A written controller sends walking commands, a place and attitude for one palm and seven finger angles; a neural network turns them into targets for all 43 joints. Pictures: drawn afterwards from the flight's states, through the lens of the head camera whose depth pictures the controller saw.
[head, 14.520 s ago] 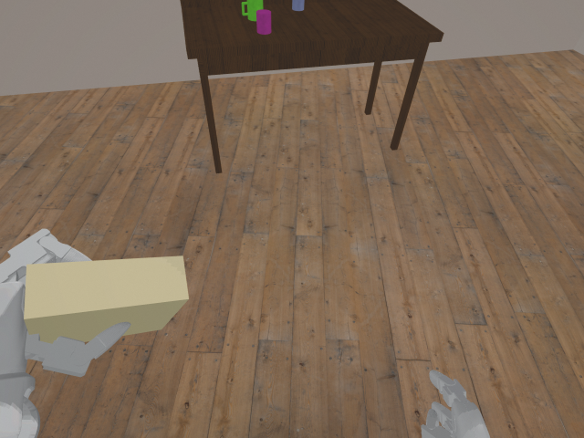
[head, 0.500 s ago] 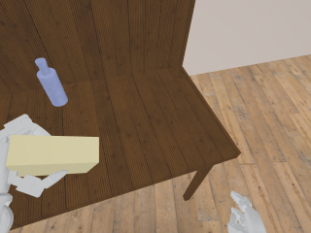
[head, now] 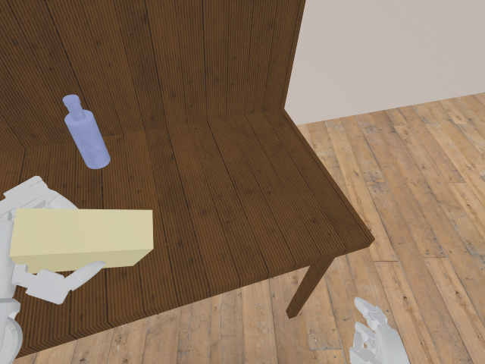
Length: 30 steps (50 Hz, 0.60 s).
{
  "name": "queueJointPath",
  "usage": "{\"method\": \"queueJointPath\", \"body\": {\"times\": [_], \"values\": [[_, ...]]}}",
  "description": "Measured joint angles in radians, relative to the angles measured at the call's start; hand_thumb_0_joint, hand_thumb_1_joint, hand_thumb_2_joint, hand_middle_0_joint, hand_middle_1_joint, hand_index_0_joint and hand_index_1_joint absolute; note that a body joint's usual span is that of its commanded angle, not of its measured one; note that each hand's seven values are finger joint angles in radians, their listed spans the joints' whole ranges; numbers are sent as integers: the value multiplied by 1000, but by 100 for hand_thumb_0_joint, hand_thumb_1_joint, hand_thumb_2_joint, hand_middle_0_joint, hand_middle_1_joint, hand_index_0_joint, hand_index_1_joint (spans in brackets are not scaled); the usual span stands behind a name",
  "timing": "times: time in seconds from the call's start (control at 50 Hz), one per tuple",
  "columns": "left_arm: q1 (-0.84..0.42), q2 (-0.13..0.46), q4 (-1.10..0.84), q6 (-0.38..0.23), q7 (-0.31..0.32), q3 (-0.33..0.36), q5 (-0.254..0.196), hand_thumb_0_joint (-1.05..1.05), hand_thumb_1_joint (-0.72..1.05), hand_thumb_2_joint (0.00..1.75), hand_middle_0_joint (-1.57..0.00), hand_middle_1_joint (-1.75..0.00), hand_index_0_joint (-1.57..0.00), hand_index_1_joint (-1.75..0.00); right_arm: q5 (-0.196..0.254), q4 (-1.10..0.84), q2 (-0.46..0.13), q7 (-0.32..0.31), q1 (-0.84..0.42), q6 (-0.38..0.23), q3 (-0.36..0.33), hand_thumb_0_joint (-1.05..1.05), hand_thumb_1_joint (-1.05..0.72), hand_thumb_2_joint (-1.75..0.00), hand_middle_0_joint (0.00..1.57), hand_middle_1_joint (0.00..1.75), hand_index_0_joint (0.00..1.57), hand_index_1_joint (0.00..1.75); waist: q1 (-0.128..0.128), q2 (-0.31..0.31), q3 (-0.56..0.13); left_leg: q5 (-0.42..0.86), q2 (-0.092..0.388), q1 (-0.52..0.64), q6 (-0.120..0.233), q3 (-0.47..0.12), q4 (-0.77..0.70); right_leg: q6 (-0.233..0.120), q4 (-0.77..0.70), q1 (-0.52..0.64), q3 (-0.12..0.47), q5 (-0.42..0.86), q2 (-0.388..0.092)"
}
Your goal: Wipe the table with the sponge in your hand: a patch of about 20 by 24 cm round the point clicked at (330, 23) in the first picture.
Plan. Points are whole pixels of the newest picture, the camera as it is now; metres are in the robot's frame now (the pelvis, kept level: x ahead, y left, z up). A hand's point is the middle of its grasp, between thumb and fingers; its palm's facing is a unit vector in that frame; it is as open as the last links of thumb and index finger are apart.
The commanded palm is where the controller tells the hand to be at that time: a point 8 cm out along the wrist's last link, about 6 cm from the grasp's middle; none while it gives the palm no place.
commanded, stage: come to a stop and stand still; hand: left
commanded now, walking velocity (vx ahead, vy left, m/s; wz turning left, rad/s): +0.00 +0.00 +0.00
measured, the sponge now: (106, 242) +0.23 +0.20 +0.13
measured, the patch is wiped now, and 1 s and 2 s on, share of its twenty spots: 0.00 0.00 0.00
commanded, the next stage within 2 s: look again from close up in 1.40 s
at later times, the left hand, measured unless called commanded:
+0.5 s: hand (65, 174) +0.30 +0.27 +0.17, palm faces +0.31 -0.85 -0.43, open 9.3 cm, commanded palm +0.24 +0.30 +0.18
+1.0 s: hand (83, 193) +0.28 +0.24 +0.17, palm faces +0.30 -0.88 -0.37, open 9.3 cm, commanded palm +0.23 +0.28 +0.18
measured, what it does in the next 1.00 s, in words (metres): shifts its weight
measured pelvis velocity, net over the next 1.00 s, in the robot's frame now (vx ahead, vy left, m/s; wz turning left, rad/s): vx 0.05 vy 0.01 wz -0.07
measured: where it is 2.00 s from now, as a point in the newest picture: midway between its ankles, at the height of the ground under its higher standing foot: outside the picture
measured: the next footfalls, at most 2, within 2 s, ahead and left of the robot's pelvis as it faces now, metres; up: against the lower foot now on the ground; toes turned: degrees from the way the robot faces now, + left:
none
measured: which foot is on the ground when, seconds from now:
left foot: down 0.00-1.00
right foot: down 0.00-1.00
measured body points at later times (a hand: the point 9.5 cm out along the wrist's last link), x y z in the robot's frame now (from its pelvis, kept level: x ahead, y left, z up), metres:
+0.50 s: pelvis +0.06 +0.03 +0.00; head +0.12 +0.07 +0.44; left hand +0.28 +0.32 +0.19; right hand +0.23 -0.19 -0.07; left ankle +0.06 +0.10 -0.74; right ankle +0.04 -0.11 -0.74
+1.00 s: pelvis +0.05 +0.01 +0.00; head +0.07 +0.02 +0.45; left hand +0.26 +0.29 +0.19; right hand +0.22 -0.23 -0.06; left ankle +0.06 +0.10 -0.74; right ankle +0.04 -0.11 -0.74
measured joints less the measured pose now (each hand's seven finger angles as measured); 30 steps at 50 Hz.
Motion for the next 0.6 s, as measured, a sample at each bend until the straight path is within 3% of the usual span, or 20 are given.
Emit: {"method": "queueJointPath", "body": {"times": [0.04, 0.1, 0.16, 0.24, 0.32, 0.44, 0.5, 0.6], "values": [[-116, 73, 22, -19, -39, 33, 76, 0, -43, 102, -84, -133, -84, -135, -20, -4, 4, -8, 8, -8, -4, 2, -90, -90, 20, 30, 20, 30, 41, -7, 12, -33, 16, -27, 1, 15, 41, -1, 12, -15, 1, -3, 7], [-211, 100, 95, -64, -29, 103, 53, 0, -43, 102, -84, -134, -84, -135, -27, 16, 6, 3, -23, 8, 5, 2, -90, -90, 21, 30, 20, 30, 59, -2, 22, -60, 30, -34, -4, 25, 75, -6, 10, -18, 24, -1, 28], [-169, 20, 99, -62, -10, 104, 32, 0, -43, 102, -83, -134, -84, -135, -21, 7, 1, 19, -20, 9, -3, 2, -90, -90, 21, 30, 20, 30, 39, 21, 16, -52, 23, -4, 10, 47, 55, 5, 8, -4, 57, -25, 26], [-56, -50, 61, -61, -15, 14, 52, 0, -43, 102, -82, -135, -83, -137, -9, -3, 7, 22, 13, 10, -7, 2, -90, -90, 20, 30, 20, 30, 9, 19, 9, -60, -9, 34, 37, 69, 11, 24, 7, 12, 89, -51, 1], [-2, -18, 22, -59, -32, -5, 71, 0, -43, 102, -82, -135, -83, -137, -16, 6, 37, 14, 23, 17, 3, 2, -90, -90, 20, 30, 20, 30, -5, -22, 37, -79, -27, 52, 46, 65, 12, 45, 19, 27, 90, -52, -15], [-34, 51, -60, -64, -13, 86, 60, 0, -43, 102, -83, -135, -83, -136, -32, 6, 56, 16, 0, 13, 11, 2, -90, -90, 21, 30, 20, 30, 1, -60, 74, -106, -27, 51, 40, 44, 31, 35, 21, 40, 69, -80, -14], [-34, 47, -114, -70, 0, 106, 54, 0, -43, 102, -83, -135, -83, -136, -37, -1, 51, 28, -27, 10, 2, 2, -90, -90, 21, 30, 20, 30, 3, -55, 73, -116, -25, 59, 40, 45, 32, 24, 30, 43, 63, -83, -13], [8, 14, -124, -65, -4, 79, 48, 0, -43, 102, -83, -135, -83, -137, -33, -19, 42, 35, -61, 35, -8, 2, -90, -90, 21, 30, 20, 30, 4, -26, 35, -133, -15, 73, 36, 55, 30, 29, -2, 66, 57, -86, -8]]}}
